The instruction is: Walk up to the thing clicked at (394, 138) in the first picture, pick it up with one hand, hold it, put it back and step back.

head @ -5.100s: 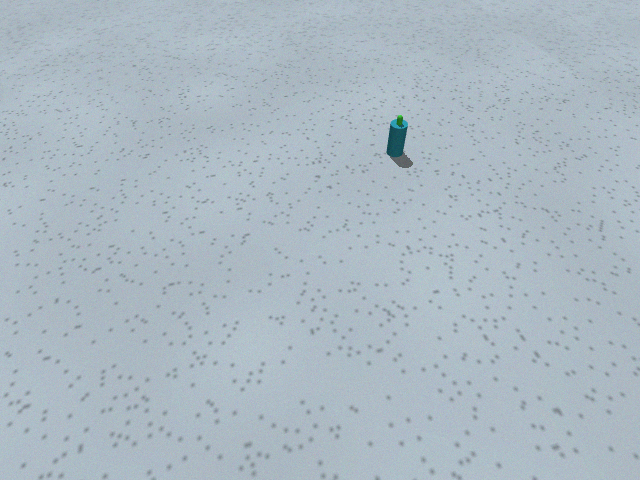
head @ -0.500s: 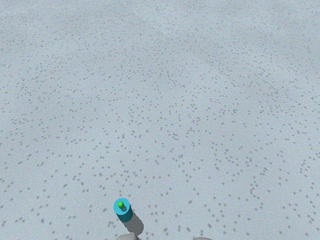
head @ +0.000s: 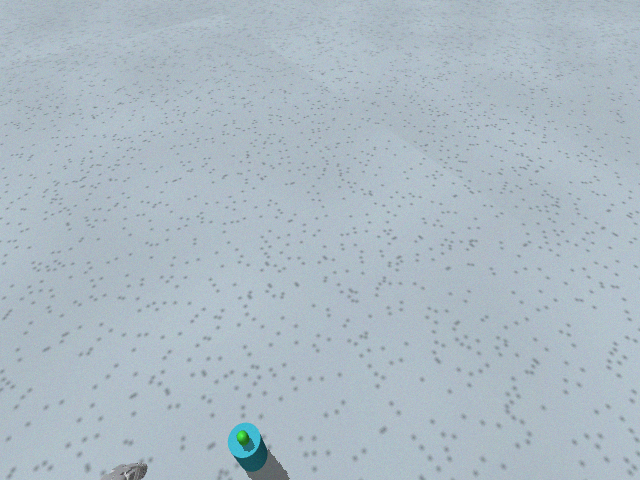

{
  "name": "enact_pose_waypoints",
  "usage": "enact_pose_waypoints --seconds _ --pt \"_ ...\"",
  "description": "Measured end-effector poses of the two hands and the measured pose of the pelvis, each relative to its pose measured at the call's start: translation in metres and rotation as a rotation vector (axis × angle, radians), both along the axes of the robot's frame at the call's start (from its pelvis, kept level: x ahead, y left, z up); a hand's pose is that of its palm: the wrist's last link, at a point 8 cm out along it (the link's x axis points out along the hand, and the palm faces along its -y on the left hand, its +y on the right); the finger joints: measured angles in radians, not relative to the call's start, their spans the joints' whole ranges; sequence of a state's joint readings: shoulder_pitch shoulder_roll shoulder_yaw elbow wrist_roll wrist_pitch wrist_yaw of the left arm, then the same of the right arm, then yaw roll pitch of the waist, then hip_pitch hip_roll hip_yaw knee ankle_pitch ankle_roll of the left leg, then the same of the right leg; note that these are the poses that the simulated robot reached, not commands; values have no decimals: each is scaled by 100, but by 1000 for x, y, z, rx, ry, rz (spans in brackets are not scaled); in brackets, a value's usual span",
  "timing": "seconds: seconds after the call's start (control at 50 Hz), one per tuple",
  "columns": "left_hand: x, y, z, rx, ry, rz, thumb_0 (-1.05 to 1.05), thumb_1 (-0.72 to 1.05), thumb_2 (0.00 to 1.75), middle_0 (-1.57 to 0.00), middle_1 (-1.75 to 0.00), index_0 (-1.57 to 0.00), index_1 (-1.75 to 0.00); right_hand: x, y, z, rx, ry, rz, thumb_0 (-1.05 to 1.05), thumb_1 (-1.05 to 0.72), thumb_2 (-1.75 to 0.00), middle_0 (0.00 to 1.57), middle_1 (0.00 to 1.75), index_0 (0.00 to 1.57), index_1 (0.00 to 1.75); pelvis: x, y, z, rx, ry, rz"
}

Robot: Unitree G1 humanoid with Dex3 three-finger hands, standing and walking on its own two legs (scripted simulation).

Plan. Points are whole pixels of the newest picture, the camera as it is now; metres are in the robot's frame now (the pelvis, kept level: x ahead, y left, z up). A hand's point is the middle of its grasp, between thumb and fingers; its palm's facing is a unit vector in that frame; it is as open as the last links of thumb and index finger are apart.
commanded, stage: walk up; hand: left
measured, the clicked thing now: (247, 446) +0.32 +0.22 -0.67
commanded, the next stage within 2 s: stand in 0.78 s
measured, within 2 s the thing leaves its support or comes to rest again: neither
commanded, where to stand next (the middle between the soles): +0.06 +0.01 m, yaw +1 degrees
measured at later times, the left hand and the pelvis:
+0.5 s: hand out of the picture +0.08 +0.25 -0.15, palm faces -0.01 -0.95 -0.32, open 7.4 cm; pelvis +0.01 +0.00 +0.01, yaw +0 degrees
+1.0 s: hand out of the picture +0.10 +0.26 -0.15, palm faces -0.01 -0.94 -0.33, open 7.4 cm; pelvis +0.01 +0.00 +0.01, yaw +0 degrees
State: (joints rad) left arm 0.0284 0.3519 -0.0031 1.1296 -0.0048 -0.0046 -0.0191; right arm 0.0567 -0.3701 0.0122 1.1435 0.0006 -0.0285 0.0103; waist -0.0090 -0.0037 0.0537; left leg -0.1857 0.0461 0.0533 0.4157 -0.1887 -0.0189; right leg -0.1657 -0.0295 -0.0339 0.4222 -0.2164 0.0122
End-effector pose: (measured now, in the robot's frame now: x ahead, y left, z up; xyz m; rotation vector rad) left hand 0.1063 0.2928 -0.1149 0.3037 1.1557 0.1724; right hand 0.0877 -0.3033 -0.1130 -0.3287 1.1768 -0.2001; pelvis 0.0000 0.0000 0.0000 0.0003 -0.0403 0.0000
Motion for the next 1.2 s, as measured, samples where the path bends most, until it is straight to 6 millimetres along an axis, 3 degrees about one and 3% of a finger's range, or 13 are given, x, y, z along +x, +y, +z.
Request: enact_pose_waypoints --seconds 0.42,0.92,1.2 --pt "-31 2 -4 -6 100 50 1 91 90 -21 -30 -21 -30 -6 4 0 9 51 -10 0 -91 -90 21 30 21 30 8 0 5 -3 4 4" --pt "-16 6 -1 3 73 33 0 91 90 -21 -30 -21 -30 5 10 1 13 39 -10 0 -91 -90 21 30 21 30 14 4 6 -3 7 5" --pt "-21 11 2 17 74 35 0 91 90 -21 -30 -21 -30 6 14 0 22 42 0 0 -91 -90 21 30 21 30 13 5 7 -3 6 10"
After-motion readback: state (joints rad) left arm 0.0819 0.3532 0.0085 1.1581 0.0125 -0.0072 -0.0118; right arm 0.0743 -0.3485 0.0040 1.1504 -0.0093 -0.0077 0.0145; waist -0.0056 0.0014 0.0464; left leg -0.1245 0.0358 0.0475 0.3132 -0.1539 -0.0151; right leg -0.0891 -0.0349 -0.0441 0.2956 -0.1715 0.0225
